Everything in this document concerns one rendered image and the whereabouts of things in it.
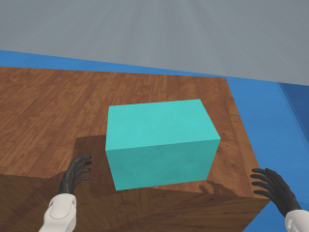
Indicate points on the robot right hand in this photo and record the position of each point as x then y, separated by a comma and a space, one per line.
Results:
278, 190

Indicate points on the robot left forearm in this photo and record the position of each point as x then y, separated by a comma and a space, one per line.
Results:
61, 214

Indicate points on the robot left hand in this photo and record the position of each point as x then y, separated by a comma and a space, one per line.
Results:
70, 180

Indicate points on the carton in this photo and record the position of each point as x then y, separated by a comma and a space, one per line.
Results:
159, 143

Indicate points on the robot right forearm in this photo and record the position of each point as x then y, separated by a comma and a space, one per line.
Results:
297, 221

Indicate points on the pedestal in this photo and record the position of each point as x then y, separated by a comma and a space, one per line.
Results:
49, 117

